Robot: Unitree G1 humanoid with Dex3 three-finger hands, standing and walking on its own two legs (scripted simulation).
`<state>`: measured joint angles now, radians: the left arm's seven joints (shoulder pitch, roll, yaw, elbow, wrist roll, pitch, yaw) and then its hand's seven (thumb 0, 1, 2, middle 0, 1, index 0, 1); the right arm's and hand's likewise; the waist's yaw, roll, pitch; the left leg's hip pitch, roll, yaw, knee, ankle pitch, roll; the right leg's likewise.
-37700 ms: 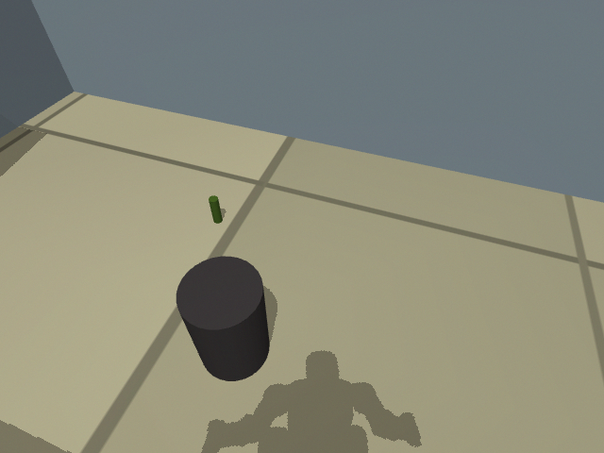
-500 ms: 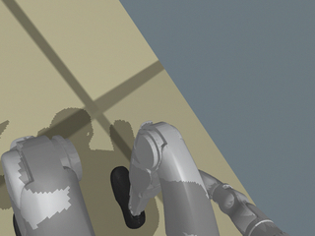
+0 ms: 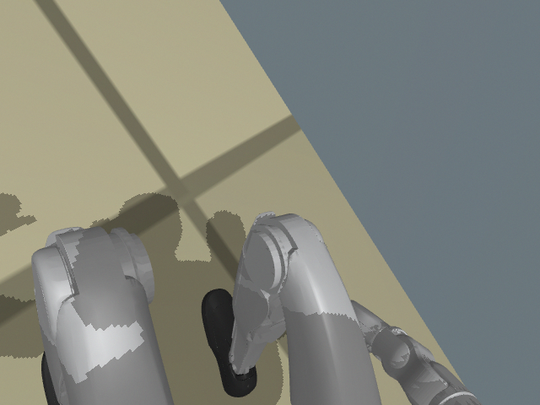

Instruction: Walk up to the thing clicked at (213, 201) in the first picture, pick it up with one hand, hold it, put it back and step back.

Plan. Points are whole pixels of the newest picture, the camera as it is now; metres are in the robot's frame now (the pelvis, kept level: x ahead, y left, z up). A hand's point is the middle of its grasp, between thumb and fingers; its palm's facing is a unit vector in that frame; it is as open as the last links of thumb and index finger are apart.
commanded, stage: withdraw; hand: left
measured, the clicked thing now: out of the picture +0.37 +0.30 -0.21
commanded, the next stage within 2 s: rise in 0.02 s
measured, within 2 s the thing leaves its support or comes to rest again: neither
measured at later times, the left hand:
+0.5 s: hand out of the picture +0.28 +0.42 +0.01, palm faces +0.41 -0.79 -0.45, open 17.2 cm
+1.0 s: hand out of the picture +0.23 +0.30 +0.21, palm faces +0.38 -0.83 -0.42, open 17.2 cm
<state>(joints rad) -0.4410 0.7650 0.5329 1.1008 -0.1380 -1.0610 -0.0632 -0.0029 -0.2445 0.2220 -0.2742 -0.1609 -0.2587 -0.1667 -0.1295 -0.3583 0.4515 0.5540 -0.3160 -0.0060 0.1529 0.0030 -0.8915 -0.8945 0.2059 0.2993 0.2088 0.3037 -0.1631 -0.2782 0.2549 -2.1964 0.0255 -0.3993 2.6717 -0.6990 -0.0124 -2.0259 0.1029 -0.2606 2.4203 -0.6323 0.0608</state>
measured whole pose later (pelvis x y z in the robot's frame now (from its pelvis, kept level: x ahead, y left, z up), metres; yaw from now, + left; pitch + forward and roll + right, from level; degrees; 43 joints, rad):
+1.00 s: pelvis +0.06 -0.02 +0.31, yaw +15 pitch +25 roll -3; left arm 0.13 0.34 0.18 0.32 0.00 0.14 0.14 -0.01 -0.48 0.09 -0.07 -0.06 -0.07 -0.06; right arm 0.14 -0.25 0.00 0.52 0.05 0.02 -0.12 0.01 -0.90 -0.90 0.20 0.30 0.20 0.30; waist -0.04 0.01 -0.18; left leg -1.38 0.05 -0.06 1.54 -0.60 -0.02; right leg -1.32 0.00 -0.05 1.51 -0.62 0.00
